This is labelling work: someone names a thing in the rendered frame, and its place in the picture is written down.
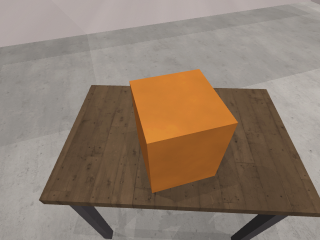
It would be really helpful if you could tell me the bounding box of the carton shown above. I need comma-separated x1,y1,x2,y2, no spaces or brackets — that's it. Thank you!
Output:
129,69,238,193

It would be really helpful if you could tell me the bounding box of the table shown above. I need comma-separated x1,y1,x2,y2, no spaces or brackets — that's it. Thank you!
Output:
39,85,320,240

